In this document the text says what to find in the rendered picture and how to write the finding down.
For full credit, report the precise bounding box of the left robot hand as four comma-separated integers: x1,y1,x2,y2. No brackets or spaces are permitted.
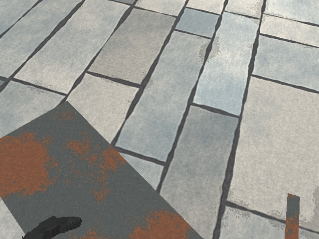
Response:
22,216,82,239

